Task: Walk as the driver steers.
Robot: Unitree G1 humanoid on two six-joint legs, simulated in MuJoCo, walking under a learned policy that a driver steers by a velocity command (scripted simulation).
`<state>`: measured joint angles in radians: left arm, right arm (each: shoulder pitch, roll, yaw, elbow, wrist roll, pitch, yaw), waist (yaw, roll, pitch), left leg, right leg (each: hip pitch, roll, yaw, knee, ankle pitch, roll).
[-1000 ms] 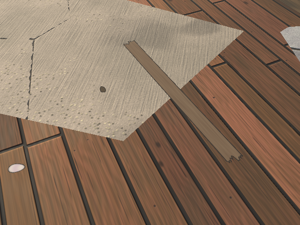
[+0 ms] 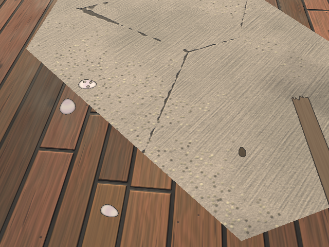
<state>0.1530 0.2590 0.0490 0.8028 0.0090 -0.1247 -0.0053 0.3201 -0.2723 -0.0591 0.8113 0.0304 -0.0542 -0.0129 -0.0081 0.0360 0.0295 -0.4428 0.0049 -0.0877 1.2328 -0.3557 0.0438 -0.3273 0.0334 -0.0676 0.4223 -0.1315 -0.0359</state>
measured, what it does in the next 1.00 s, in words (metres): walks ahead, turning left: left foot, then right foot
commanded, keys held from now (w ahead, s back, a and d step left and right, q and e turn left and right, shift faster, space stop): w+q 0.26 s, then w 0.74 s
